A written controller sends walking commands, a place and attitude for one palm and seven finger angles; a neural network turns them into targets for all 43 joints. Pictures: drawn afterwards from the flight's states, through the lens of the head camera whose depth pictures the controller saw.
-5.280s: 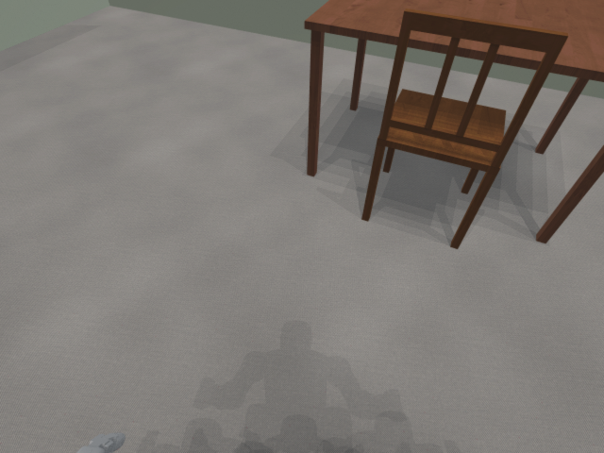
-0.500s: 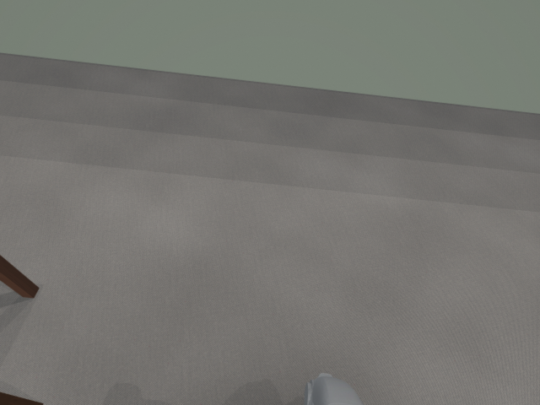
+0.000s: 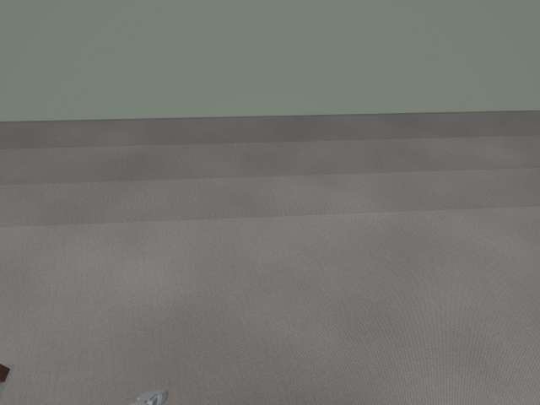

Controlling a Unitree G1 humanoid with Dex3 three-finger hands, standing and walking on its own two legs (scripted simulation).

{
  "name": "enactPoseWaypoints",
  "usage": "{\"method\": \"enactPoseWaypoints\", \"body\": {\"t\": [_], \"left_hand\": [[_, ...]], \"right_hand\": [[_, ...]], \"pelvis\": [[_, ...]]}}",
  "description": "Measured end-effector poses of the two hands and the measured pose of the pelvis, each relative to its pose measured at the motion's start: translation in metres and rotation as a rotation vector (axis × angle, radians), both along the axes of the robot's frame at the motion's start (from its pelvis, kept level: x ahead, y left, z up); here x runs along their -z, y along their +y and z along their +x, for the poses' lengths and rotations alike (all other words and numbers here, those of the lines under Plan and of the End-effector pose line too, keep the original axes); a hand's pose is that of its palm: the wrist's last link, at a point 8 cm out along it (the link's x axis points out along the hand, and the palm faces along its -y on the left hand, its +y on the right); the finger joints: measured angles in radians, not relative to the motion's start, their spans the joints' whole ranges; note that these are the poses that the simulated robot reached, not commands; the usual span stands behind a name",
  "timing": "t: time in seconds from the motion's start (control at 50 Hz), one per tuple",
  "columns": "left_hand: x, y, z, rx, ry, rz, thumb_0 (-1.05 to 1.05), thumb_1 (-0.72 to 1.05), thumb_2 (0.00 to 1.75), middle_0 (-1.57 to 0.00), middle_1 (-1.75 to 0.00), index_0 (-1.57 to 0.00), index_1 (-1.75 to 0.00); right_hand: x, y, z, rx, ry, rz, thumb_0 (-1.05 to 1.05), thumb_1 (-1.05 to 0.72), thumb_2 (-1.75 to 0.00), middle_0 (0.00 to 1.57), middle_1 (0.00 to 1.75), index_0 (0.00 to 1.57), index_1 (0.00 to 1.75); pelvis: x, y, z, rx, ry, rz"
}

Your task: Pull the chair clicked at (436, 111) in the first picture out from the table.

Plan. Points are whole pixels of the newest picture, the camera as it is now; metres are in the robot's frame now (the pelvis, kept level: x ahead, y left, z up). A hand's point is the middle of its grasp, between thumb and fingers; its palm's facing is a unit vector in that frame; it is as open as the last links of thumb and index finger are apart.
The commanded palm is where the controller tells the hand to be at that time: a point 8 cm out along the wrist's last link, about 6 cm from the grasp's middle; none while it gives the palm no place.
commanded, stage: turn to face it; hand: left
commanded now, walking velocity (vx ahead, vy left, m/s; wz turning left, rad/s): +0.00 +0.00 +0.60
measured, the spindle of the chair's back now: out of the picture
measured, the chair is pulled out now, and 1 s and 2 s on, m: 0.00 0.00 0.00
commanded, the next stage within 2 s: none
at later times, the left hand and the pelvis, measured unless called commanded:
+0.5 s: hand out of the picture +0.03 +0.24 -0.15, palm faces +0.27 -0.92 -0.27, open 7.4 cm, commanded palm none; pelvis -0.01 +0.00 +0.01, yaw +15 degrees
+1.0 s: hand out of the picture -0.09 +0.15 -0.16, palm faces +0.56 -0.78 -0.27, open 7.3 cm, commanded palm none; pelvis -0.02 -0.04 +0.00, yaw +34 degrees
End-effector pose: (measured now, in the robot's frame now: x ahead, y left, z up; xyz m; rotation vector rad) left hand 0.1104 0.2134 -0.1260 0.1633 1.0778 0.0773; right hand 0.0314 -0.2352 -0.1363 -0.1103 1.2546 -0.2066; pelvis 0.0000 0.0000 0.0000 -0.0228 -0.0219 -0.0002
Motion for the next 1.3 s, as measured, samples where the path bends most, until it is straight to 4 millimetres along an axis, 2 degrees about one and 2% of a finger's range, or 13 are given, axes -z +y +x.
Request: {"method": "enactPoseWaypoints", "body": {"t": [0.08,0.14,0.26,0.38,0.48,0.6,0.68,0.8,0.92,1.08,1.12,1.2,1.3], "left_hand": [[0.021,0.019,-0.019,-0.1,0.021,-0.043,0.0,0.9,0.9,-0.21,-0.3,-0.21,-0.3],[0.029,0.037,-0.044,-0.159,0.092,-0.039,0.0,0.9,0.9,-0.21,-0.3,-0.21,-0.3],[0.016,0.067,-0.089,-0.231,0.213,0.009,0.0,0.91,0.9,-0.2,-0.3,-0.2,-0.3],[0.004,0.079,-0.107,-0.294,0.224,0.058,0.0,0.91,0.9,-0.2,-0.3,-0.2,-0.3],[-0.004,0.069,-0.099,-0.325,0.162,0.081,0.0,0.91,0.9,-0.2,-0.3,-0.2,-0.3],[-0.014,0.037,-0.091,-0.362,0.037,0.112,0.0,0.91,0.9,-0.2,-0.3,-0.2,-0.3],[-0.025,0.012,-0.111,-0.412,0.033,0.118,0.0,0.91,0.9,-0.21,-0.3,-0.2,-0.3],[-0.028,-0.012,-0.145,-0.489,0.075,0.098,0.0,0.9,0.9,-0.21,-0.3,-0.21,-0.3],[-0.017,-0.024,-0.193,-0.6,0.143,0.065,0.0,0.91,0.9,-0.21,-0.3,-0.21,-0.3],[0.018,-0.017,-0.279,-0.771,0.276,0.003,0.0,0.9,0.9,-0.21,-0.3,-0.21,-0.3],[0.022,-0.012,-0.294,-0.803,0.308,-0.002,0.0,0.91,0.9,-0.21,-0.3,-0.21,-0.3],[0.014,0.001,-0.297,-0.841,0.292,0.006,0.01,0.91,0.9,-0.2,-0.3,-0.2,-0.3],[0.0,0.016,-0.275,-0.865,0.184,0.035,0.01,0.91,0.9,-0.2,-0.3,-0.2,-0.3]], "right_hand": [[0.001,0.019,0.014,-0.074,0.028,-0.024,0.01,-0.91,-0.9,0.2,0.3,0.2,0.3],[-0.005,0.029,0.02,-0.112,0.035,-0.039,0.01,-0.92,-0.9,0.2,0.3,0.2,0.3],[-0.018,0.036,0.027,-0.161,0.054,-0.05,0.01,-0.92,-0.9,0.2,0.3,0.2,0.3],[-0.02,0.027,0.037,-0.207,0.058,-0.053,0.01,-0.91,-0.9,0.21,0.3,0.21,0.3],[-0.014,0.007,0.049,-0.251,0.049,-0.05,0.01,-0.91,-0.9,0.21,0.3,0.21,0.3],[0.006,-0.026,0.072,-0.312,0.027,-0.026,0.01,-0.91,-0.9,0.21,0.3,0.2,0.3],[0.006,-0.038,0.094,-0.369,0.012,-0.018,0.01,-0.91,-0.9,0.2,0.3,0.2,0.3],[-0.002,-0.036,0.123,-0.46,-0.009,-0.005,0.01,-0.91,-0.9,0.2,0.3,0.2,0.3],[-0.003,-0.009,0.149,-0.584,0.017,-0.018,0.01,-0.91,-0.9,0.2,0.3,0.2,0.3],[-0.006,0.076,0.192,-0.786,-0.099,-0.031,0.01,-0.91,-0.9,0.2,0.3,0.2,0.3],[-0.011,0.093,0.196,-0.818,-0.133,-0.026,0.01,-0.91,-0.9,0.2,0.3,0.2,0.3],[-0.023,0.109,0.196,-0.852,-0.152,-0.031,0.01,-0.91,-0.9,0.2,0.3,0.2,0.3],[-0.024,0.113,0.193,-0.887,-0.121,-0.027,0.01,-0.91,-0.9,0.2,0.3,0.2,0.3]], "pelvis": [[0.009,0.015,0.006,-0.066,0.0,-0.018],[0.008,0.023,0.006,-0.079,0.011,-0.011],[-0.007,0.03,0.002,-0.124,0.041,-0.022],[-0.011,0.024,-0.002,-0.181,0.054,-0.022],[-0.009,0.008,-0.007,-0.241,0.055,-0.014],[0.003,-0.025,-0.012,-0.32,0.056,0.021],[-0.003,-0.038,-0.012,-0.382,0.036,0.038],[-0.01,-0.049,-0.01,-0.463,0.028,0.067],[-0.008,-0.046,-0.012,-0.549,0.038,0.061],[0.011,-0.018,-0.023,-0.657,0.055,0.023],[0.012,-0.015,-0.026,-0.673,0.052,0.027],[0.002,-0.01,-0.026,-0.708,0.042,0.007],[-0.005,-0.01,-0.023,-0.765,0.037,-0.001]]}}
